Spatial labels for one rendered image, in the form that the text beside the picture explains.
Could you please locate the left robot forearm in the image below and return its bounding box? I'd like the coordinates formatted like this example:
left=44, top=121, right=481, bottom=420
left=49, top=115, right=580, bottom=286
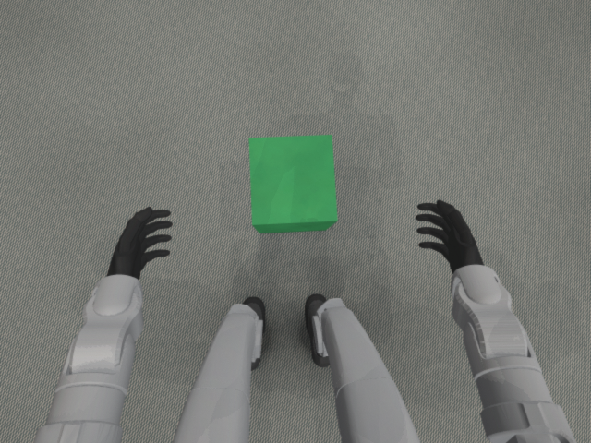
left=33, top=274, right=144, bottom=443

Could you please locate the carton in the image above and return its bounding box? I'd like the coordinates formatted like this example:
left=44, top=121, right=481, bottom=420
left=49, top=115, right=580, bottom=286
left=249, top=135, right=338, bottom=233

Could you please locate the right robot foot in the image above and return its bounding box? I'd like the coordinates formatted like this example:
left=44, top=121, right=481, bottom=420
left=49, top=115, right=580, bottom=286
left=305, top=294, right=330, bottom=367

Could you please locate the robot left hand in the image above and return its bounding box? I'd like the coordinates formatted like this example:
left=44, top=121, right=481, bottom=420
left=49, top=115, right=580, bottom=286
left=107, top=207, right=173, bottom=280

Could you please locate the robot right hand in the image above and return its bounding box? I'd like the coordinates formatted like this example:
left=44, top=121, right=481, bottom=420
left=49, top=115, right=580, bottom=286
left=416, top=200, right=484, bottom=274

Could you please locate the robot right thigh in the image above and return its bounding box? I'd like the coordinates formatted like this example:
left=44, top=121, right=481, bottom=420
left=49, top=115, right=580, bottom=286
left=312, top=306, right=420, bottom=443

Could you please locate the right robot forearm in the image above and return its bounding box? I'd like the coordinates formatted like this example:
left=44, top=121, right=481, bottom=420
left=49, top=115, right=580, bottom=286
left=451, top=265, right=576, bottom=443

